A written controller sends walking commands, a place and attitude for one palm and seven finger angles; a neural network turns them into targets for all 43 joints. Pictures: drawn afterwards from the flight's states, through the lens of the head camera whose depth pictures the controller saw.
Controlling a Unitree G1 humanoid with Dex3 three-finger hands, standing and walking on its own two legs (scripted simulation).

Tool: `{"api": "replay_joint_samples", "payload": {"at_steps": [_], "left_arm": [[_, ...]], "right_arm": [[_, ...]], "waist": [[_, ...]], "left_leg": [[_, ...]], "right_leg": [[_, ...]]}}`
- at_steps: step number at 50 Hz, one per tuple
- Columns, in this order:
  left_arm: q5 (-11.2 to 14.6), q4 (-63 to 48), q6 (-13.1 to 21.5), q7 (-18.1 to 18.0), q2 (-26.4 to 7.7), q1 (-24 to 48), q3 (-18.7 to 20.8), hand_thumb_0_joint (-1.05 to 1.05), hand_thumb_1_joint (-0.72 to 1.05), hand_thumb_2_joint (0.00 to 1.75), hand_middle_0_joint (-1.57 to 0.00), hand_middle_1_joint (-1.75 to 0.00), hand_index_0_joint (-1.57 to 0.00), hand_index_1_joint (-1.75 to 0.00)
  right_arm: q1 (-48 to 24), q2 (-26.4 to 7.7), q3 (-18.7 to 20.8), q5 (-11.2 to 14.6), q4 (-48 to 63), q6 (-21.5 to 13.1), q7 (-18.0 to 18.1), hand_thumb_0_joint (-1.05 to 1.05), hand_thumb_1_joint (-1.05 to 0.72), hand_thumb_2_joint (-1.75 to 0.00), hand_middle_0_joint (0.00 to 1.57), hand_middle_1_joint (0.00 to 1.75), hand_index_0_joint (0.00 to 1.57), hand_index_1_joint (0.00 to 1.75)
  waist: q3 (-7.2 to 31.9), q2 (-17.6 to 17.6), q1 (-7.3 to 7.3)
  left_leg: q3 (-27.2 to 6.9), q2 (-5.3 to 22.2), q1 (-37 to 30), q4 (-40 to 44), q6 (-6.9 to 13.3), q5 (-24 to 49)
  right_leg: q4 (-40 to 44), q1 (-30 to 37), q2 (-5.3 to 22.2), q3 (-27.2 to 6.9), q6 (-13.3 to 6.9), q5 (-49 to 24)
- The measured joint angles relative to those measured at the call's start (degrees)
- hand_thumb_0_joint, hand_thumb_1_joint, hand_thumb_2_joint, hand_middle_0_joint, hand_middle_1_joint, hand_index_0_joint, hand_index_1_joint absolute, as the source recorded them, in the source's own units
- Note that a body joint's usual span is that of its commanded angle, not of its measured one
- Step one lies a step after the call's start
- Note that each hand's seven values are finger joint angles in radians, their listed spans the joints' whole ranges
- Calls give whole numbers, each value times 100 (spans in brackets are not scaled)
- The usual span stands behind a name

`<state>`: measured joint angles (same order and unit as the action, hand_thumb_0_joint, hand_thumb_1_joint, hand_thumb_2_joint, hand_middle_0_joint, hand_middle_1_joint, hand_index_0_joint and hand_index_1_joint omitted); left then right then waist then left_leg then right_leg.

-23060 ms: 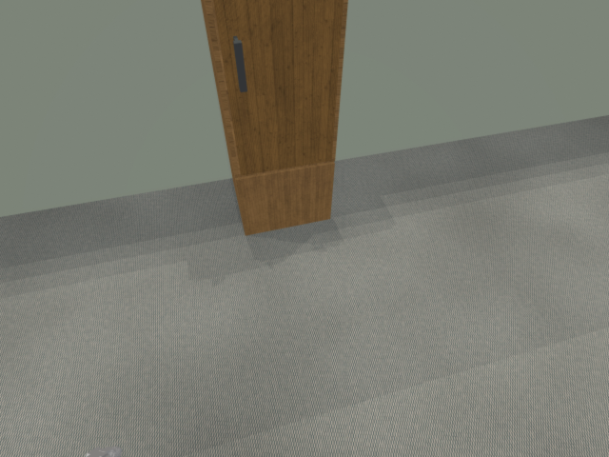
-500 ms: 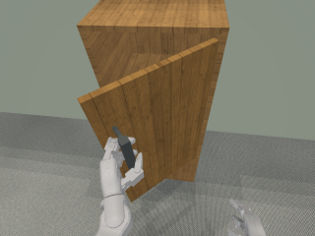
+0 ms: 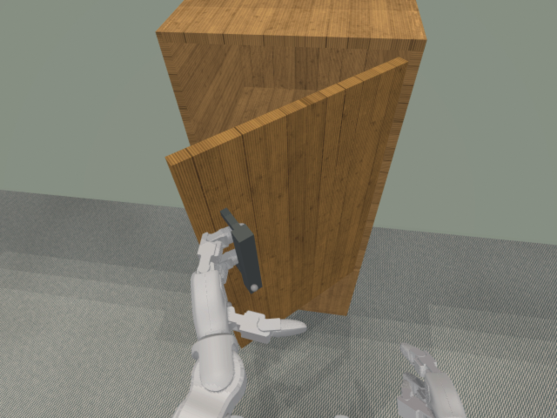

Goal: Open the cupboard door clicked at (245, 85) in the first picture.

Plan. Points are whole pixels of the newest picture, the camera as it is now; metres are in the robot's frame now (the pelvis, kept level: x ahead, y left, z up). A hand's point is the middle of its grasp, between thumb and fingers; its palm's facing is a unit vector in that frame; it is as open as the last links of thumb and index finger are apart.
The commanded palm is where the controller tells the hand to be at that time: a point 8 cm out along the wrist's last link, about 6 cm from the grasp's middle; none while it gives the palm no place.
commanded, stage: open thumb and fingers to let go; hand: left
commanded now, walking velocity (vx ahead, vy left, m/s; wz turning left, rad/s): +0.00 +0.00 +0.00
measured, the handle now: (241, 252) +0.33 +0.07 +0.07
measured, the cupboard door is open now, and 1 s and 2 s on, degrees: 43 46 46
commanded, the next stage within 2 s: slide the hand sideways off the handle in 0.14 s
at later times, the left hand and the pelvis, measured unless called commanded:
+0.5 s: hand (254, 319) +0.24 +0.04 +0.07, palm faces -0.24 -0.97 +0.02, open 16.4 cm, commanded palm +0.22 +0.08 +0.07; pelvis -0.01 +0.03 -0.01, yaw -1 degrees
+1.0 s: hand (224, 334) +0.22 +0.08 +0.07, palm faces -0.18 -0.98 +0.00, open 16.2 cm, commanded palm +0.19 +0.14 +0.07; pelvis +0.01 +0.03 -0.01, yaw -2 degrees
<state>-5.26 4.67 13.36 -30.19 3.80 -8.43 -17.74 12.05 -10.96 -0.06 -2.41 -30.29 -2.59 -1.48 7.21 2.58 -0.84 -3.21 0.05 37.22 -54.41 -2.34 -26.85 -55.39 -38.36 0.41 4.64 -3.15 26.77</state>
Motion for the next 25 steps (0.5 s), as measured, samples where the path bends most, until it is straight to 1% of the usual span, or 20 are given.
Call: {"api": "replay_joint_samples", "payload": {"at_steps": [9, 13, 14, 15, 17, 18, 19, 20, 21, 22, 23, 25], "left_arm": [[8, 154, -211, -31, -25, 286, -234, -1, -49, 30, -25, -60, -24, -60], [31, 263, -338, -84, 8, 478, -255, -1, -50, 30, -24, -47, -23, -48], [-29, 249, -345, 25, 6, 475, -226, -1, -50, 30, -23, -45, -22, -45], [-36, 207, -286, 309, -22, 431, -155, -1, -50, 30, -23, -43, -20, -43], [37, 83, -98, 1161, -215, 310, -56, -1, -49, 30, -21, -39, -14, -40], [113, 4, -15, 1578, -350, 245, -40, -1, -49, 30, -20, -38, -12, -38], [210, -87, 58, 1944, -478, 171, -46, -1, -49, 30, -18, -36, -11, -37], [324, -188, 114, 2235, -577, 86, -70, -1, -49, 30, -17, -35, -10, -36], [434, -279, 141, 2431, -627, 5, -93, -2, -49, 30, -16, -34, -10, -35], [524, -359, 149, 2549, -635, -72, -115, -2, -50, 30, -15, -33, -10, -34], [576, -431, 146, 2601, -613, -148, -140, -2, -50, 30, -14, -32, -10, -34], [577, -571, 109, 2551, -517, -290, -195, -2, -50, 30, -13, -31, -11, -32]], "right_arm": [[-120, 92, -76, 15, 31, 79, -70, 1, -91, -90, 20, 30, 20, 30], [-169, 123, -99, 15, 2, 133, -107, 1, -91, -90, 20, 30, 20, 30], [-169, 119, -112, 21, 10, 142, -123, 1, -91, -90, 20, 30, 20, 30], [-136, 105, -117, 35, 53, 148, -135, 1, -91, -90, 20, 30, 20, 30], [-14, 57, -111, 79, 166, 148, -121, 1, -91, -90, 20, 30, 20, 30], [55, 22, -106, 112, 228, 147, -107, 1, -91, -90, 20, 30, 20, 30], [118, -17, -98, 149, 285, 139, -92, 1, -91, -90, 20, 30, 20, 30], [173, -54, -89, 187, 336, 127, -75, 1, -91, -90, 20, 30, 20, 30], [218, -87, -82, 223, 379, 113, -56, 1, -91, -90, 20, 30, 20, 30], [254, -114, -78, 251, 415, 100, -37, 1, -91, -90, 20, 30, 20, 30], [283, -133, -76, 271, 443, 87, -21, 1, -91, -90, 20, 30, 20, 30], [332, -152, -65, 282, 505, 73, -6, 1, -91, -90, 20, 30, 20, 30]], "waist": [[-17, -24, 4], [-15, -27, 2], [-27, -32, -10], [-41, -41, -11], [-65, -52, 23], [-78, -43, 36], [-94, -21, 43], [-112, 4, 44], [-132, 27, 37], [-152, 42, 24], [-167, 46, 11], [-177, 39, -16]], "left_leg": [[68, -18, 12, -122, 101, -35], [93, -20, 35, -168, 127, -40], [100, -30, 41, -176, 137, -38], [103, -46, 58, -186, 151, -34], [110, -73, 98, -217, 175, -31], [112, -83, 113, -238, 186, -35], [113, -89, 123, -261, 196, -44], [118, -93, 126, -281, 206, -54], [128, -97, 121, -295, 217, -65], [141, -100, 114, -302, 228, -73], [159, -104, 106, -303, 240, -79], [199, -111, 109, -305, 260, -88]], "right_leg": [[-14, 18, 15, -68, 95, -45], [-35, -1, 17, -94, 119, -63], [-48, -9, 26, -100, 126, -64], [-67, -27, 42, -104, 135, -62], [-110, -68, 70, -111, 153, -54], [-128, -80, 80, -113, 162, -49], [-141, -85, 86, -114, 171, -44], [-150, -83, 90, -120, 183, -40], [-155, -76, 93, -129, 196, -37], [-156, -69, 96, -143, 210, -36], [-157, -68, 100, -161, 223, -35], [-167, -86, 106, -201, 244, -35]]}}
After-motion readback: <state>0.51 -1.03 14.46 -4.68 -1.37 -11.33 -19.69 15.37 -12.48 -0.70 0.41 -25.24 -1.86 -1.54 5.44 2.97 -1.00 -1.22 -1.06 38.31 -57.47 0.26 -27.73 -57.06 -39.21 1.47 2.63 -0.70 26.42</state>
